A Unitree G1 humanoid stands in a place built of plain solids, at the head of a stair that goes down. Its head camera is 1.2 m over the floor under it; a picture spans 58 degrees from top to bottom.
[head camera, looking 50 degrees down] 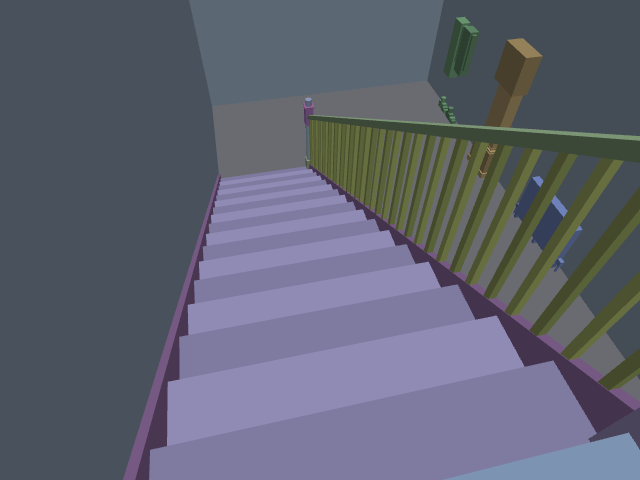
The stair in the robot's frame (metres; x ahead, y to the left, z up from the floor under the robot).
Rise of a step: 0.18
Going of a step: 0.28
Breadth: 1.32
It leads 12 degrees to the left of straight ahead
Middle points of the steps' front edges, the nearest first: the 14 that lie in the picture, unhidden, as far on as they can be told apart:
0.49 -0.14 -0.18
0.77 -0.08 -0.36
1.04 -0.02 -0.54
1.32 0.04 -0.73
1.60 0.10 -0.91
1.88 0.16 -1.09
2.15 0.22 -1.27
2.43 0.28 -1.46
2.71 0.34 -1.64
2.99 0.40 -1.82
3.26 0.46 -2.00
3.54 0.52 -2.19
3.82 0.58 -2.37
4.10 0.64 -2.55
